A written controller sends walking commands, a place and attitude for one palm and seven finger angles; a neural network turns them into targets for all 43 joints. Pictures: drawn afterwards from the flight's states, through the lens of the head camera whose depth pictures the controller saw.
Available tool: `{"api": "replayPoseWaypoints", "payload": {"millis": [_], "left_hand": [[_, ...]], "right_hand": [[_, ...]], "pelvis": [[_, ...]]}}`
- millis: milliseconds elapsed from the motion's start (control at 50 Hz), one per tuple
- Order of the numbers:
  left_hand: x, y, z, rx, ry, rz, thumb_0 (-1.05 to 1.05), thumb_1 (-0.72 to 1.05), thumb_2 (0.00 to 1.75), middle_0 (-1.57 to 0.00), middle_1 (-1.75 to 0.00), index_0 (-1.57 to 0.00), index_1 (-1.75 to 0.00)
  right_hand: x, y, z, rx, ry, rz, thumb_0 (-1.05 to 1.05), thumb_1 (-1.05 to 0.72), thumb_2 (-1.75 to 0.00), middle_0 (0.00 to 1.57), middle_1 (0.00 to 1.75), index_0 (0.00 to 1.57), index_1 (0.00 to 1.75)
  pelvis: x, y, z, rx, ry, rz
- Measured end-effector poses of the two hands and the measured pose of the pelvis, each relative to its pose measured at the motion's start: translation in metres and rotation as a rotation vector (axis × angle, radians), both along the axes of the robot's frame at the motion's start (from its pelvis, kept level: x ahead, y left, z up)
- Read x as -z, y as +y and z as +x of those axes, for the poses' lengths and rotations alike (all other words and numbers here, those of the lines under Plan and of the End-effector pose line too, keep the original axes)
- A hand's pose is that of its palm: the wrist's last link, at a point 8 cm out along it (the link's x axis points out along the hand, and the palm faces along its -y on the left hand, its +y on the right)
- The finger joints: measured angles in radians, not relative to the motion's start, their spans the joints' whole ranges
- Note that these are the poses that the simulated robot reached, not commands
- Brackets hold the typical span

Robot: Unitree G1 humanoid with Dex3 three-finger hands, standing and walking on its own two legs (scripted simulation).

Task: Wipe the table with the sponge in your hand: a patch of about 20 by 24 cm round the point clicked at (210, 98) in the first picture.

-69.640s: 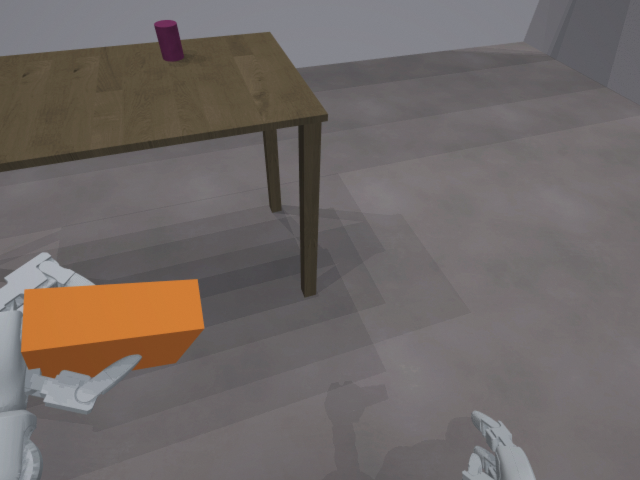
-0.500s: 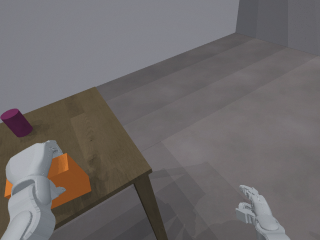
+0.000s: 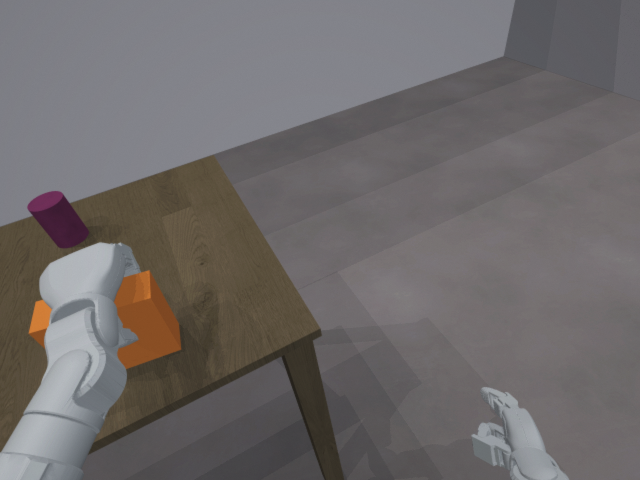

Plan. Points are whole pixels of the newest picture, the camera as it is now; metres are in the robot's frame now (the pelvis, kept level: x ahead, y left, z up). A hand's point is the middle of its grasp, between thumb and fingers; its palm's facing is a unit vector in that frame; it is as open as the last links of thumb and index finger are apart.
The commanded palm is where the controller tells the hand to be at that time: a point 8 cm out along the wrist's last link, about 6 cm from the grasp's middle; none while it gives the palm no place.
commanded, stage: wipe forward along the middle lane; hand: left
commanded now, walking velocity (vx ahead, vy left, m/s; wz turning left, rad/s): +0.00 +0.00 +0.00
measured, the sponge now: (122, 338) +0.27 +0.31 +0.05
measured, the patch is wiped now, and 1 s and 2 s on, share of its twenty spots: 1.00 1.00 1.00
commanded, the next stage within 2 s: slide back across to the first lane in 1.12 s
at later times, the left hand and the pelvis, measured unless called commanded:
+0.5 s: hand (108, 276) +0.33 +0.33 +0.11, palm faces -0.03 -0.05 -1.00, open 9.2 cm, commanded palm +0.31 +0.35 +0.15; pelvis -0.01 +0.01 +0.00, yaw +0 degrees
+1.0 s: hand (108, 250) +0.38 +0.36 +0.11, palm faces -0.06 -0.03 -1.00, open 9.2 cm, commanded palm +0.36 +0.37 +0.15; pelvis +0.01 +0.05 +0.01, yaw +1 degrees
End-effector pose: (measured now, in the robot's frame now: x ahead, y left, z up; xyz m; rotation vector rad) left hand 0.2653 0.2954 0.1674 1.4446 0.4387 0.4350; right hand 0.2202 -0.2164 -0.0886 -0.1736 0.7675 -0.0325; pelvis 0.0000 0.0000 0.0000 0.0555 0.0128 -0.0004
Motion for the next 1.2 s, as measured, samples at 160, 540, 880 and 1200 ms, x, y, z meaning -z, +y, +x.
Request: {"api": "replayPoseWaypoints", "payload": {"millis": [160, 540, 880, 1200], "left_hand": [[0.001, 0.007, 0.01, 0.007, 0.004, 0.013, -0.02, -0.51, 1.09, -0.83, -1.39, -0.91, -1.39], [0.0, 0.031, 0.05, 0.026, 0.058, 0.034, -0.01, -0.52, 1.09, -0.84, -1.36, -0.89, -1.42], [0.001, 0.051, 0.087, 0.047, 0.076, 0.045, -0.01, -0.52, 1.1, -0.85, -1.35, -0.89, -1.42], [0.0, 0.071, 0.115, 0.047, 0.076, 0.045, -0.01, -0.53, 1.11, -0.85, -1.35, -0.89, -1.43]], "right_hand": [[0.009, -0.01, -0.024, 0.037, 0.053, -0.022, 0.01, -0.91, -0.9, 0.2, 0.3, 0.2, 0.3], [0.019, -0.015, -0.067, 0.103, 0.155, -0.049, 0.01, -0.91, -0.9, 0.2, 0.3, 0.2, 0.3], [0.024, 0.006, -0.067, 0.112, 0.227, -0.042, 0.01, -0.91, -0.9, 0.2, 0.3, 0.2, 0.3], [0.014, 0.034, -0.053, 0.097, 0.223, -0.049, 0.01, -0.91, -0.9, 0.2, 0.3, 0.2, 0.3]], "pelvis": [[0.0, 0.004, -0.004, -0.005, 0.006, -0.003], [-0.001, 0.016, -0.009, -0.007, 0.039, -0.019], [-0.005, 0.037, 0.006, -0.006, 0.075, -0.033], [-0.007, 0.061, 0.013, -0.013, 0.094, -0.049]]}}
